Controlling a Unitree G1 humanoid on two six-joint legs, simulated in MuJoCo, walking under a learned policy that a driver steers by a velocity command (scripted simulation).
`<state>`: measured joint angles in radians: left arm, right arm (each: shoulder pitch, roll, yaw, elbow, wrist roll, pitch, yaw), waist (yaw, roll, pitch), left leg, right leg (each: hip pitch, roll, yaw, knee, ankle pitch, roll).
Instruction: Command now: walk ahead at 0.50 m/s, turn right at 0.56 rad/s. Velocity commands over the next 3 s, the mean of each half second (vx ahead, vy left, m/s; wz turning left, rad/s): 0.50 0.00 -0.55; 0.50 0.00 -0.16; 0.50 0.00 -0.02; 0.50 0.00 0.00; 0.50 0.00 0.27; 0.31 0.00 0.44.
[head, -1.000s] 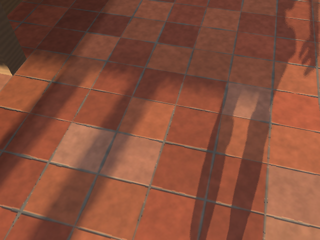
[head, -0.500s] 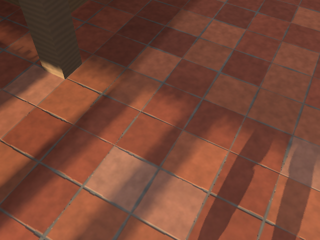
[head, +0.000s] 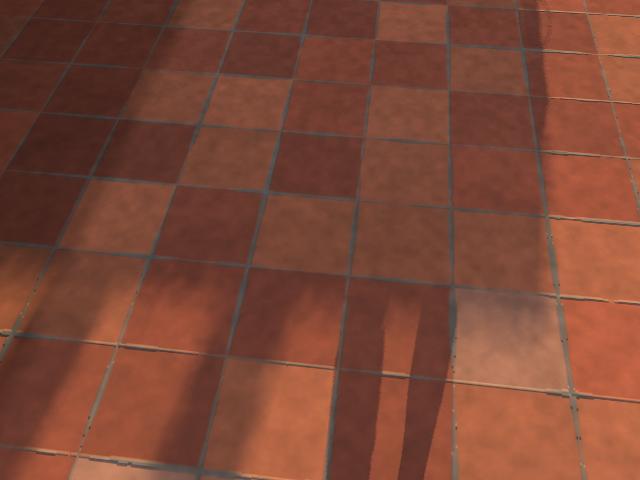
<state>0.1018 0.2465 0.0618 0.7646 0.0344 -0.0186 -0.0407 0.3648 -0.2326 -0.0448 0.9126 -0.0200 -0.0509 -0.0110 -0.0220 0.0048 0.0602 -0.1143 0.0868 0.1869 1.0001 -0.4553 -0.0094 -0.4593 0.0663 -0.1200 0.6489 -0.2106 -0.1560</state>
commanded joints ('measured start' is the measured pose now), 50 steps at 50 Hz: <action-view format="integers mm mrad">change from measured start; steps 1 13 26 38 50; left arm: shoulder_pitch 256 311 458 73 261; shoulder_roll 240 175 82 79 152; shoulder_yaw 74 46 11 -22 -2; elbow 20 36 -14 -57 8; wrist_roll -26 -36 -46 10 28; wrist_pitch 12 -37 -53 -14 -55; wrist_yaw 30 33 36 -5 30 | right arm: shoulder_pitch -126 -308 50 2 73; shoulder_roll -124 -95 -334 -132 -152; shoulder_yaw -19 -5 -61 -17 -15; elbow -176 -244 -187 -90 -22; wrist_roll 11 -23 -42 12 14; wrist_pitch -47 22 -24 -52 -25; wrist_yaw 15 29 0 26 17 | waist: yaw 115 74 -14 15 138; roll -36 -56 321 82 -2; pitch -169 -26 -355 -15 -200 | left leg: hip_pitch -653 -580 353 6 -33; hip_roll -26 9 348 106 55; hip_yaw -219 -195 -971 -321 -171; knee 438 -163 -729 -878 -313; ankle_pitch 78 381 100 476 779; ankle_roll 13 -56 244 208 115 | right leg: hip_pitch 621 365 -70 -191 475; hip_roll -387 -165 97 -128 -127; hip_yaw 663 400 240 145 136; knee -376 -436 541 261 -201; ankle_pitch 65 321 -332 53 24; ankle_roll -242 -90 79 141 10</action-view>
